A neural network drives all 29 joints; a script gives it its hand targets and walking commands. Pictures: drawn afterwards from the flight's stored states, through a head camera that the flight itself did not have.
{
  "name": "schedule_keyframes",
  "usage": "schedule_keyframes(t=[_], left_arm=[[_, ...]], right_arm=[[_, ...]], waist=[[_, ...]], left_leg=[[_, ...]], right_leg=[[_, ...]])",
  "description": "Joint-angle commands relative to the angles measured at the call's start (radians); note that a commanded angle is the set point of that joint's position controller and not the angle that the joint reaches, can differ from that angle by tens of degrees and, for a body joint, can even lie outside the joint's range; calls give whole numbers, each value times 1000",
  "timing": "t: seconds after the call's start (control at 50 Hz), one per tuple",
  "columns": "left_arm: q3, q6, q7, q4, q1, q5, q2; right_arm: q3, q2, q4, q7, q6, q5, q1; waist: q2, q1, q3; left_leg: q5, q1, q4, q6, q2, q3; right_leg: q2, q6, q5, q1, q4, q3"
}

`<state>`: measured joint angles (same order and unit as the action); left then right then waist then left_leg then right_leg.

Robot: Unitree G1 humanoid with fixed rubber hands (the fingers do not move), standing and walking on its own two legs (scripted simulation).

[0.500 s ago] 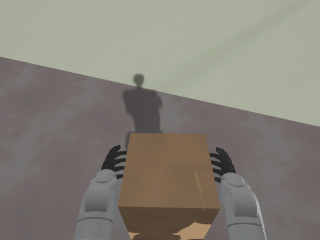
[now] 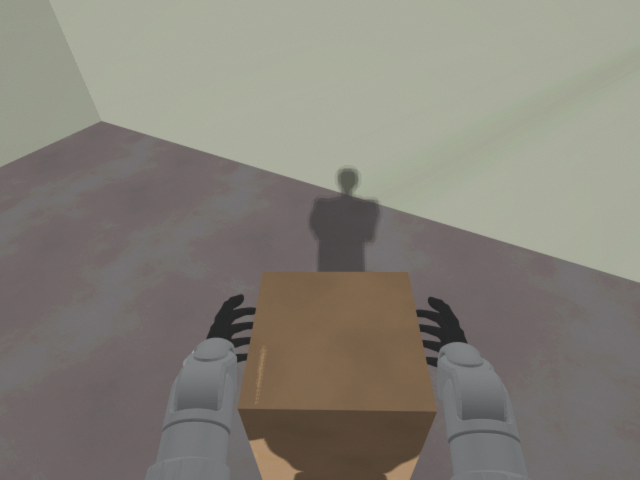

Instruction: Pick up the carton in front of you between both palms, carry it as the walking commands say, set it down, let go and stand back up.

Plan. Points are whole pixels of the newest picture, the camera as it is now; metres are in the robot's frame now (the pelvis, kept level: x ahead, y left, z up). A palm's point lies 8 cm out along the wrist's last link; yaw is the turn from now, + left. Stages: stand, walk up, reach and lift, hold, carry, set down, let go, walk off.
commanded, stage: hold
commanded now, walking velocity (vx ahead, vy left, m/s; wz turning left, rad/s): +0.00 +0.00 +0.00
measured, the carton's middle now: (334, 380) +0.29 +0.00 -0.05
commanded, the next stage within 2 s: set down in 0.42 s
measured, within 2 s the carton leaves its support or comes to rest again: neither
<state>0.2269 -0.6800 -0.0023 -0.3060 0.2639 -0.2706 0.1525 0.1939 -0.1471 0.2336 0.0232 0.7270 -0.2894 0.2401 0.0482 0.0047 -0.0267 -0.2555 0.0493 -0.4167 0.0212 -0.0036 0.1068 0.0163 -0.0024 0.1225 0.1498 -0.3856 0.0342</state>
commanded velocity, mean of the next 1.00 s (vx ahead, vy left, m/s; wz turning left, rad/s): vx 0.00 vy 0.00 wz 0.00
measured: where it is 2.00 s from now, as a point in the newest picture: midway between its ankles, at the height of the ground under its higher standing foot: outside the picture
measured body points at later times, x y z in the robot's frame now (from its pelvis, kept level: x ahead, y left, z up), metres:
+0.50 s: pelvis +0.01 -0.01 +0.00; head -0.03 -0.02 +0.45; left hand +0.31 +0.15 +0.03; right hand +0.31 -0.16 +0.03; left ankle -0.01 +0.14 -0.74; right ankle +0.06 -0.12 -0.74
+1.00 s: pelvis -0.01 +0.02 -0.05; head +0.19 -0.02 +0.36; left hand +0.37 +0.13 -0.13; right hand +0.36 -0.17 -0.14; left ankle +0.00 +0.14 -0.74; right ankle +0.06 -0.12 -0.74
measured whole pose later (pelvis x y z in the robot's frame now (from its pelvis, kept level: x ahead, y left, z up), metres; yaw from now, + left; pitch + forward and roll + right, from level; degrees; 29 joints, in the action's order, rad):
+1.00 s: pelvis -0.01 +0.02 -0.05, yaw -1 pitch +22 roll +1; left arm 0.42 -0.20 -0.07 -0.53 0.55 -0.30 0.21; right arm 0.43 -0.10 0.52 -0.05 0.23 -0.33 0.58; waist 0.05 0.04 -0.07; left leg -0.35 0.83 -0.80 0.01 -0.08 0.09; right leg 0.02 -0.04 0.21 0.93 -0.75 0.11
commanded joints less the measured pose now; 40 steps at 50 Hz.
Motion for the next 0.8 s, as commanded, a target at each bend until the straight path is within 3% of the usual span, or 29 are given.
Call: schedule_keyframes(t=[0.0,0.22,0.46,0.54,0.62,0.72,0.78], left_arm=[[-534,49,283,43,518,262,964],[-500,50,293,12,560,252,967],[-508,38,279,22,576,258,974],[-460,55,265,-50,632,228,995],[-339,107,242,-197,708,151,999],[-154,213,182,-285,722,28,872],[-97,309,153,-305,701,-25,790]], right_arm=[[-586,-1004,-51,-286,-53,292,529],[-556,-1016,10,-300,-37,293,553],[-524,-987,23,-296,-41,276,554],[-446,-929,88,-306,-74,233,617],[-310,-863,220,-317,-143,155,726],[-113,-743,340,-285,-245,25,736],[-67,-672,376,-267,-334,-27,715]], waist=[[-69,-15,249],[-80,-8,255],[-56,10,255],[-20,27,217],[7,35,168],[-5,40,176],[-29,35,243]], left_leg=[[-13,249,119,-56,-87,-24],[-32,264,106,-60,-92,-21],[15,241,125,-43,-94,-17],[-30,274,126,-34,-83,-13],[-84,350,101,-30,-70,-8],[24,406,-15,-7,-94,-30],[112,488,-93,4,-109,-43]], right_leg=[[58,-17,14,-324,35,41],[26,-30,92,-331,61,76],[42,-19,-42,-331,41,41],[61,-3,-4,-292,6,16],[76,11,26,-211,-60,-14],[86,27,-39,-24,-139,-21],[90,12,-145,71,-206,-19]])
